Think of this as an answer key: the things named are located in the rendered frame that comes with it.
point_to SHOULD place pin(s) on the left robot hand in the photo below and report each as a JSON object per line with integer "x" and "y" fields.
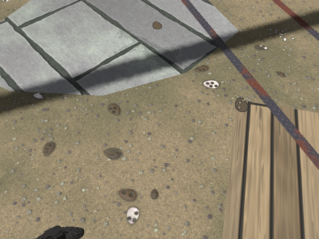
{"x": 58, "y": 232}

